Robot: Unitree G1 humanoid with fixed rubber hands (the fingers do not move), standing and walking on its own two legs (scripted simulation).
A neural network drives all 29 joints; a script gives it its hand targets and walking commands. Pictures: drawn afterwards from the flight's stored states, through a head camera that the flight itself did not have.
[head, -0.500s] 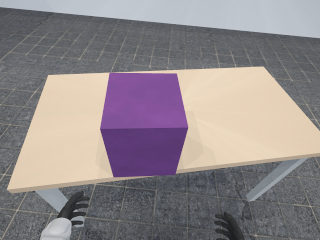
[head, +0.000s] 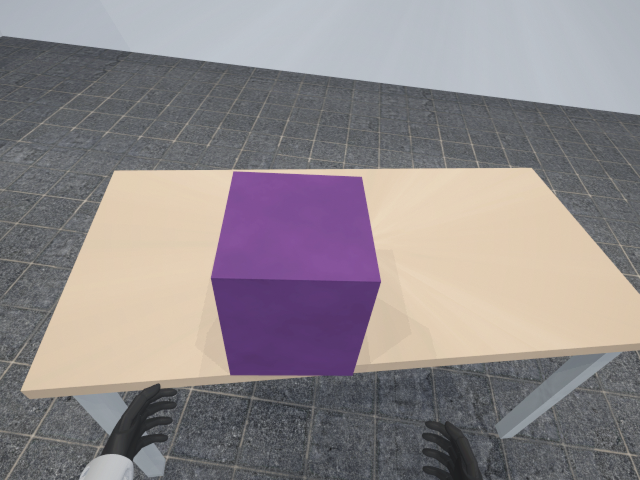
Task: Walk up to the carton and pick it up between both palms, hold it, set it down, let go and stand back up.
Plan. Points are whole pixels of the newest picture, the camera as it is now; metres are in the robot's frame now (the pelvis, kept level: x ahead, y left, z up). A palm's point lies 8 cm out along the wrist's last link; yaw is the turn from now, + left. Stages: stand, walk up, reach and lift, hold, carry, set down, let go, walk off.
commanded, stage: reach and lift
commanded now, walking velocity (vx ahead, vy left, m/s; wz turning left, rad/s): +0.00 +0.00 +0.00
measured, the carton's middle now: (295, 277) +0.42 +0.05 +0.00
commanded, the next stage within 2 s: none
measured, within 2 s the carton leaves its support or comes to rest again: neither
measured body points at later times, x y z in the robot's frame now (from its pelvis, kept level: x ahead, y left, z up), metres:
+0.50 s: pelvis +0.01 +0.02 +0.00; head -0.03 +0.05 +0.44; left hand +0.20 +0.25 -0.05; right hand +0.18 -0.18 -0.04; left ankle -0.03 +0.11 -0.74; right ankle +0.03 -0.09 -0.74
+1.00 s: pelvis +0.00 +0.04 +0.00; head -0.06 +0.06 +0.44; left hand +0.26 +0.24 +0.00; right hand +0.25 -0.16 +0.00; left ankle -0.03 +0.11 -0.74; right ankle +0.03 -0.09 -0.74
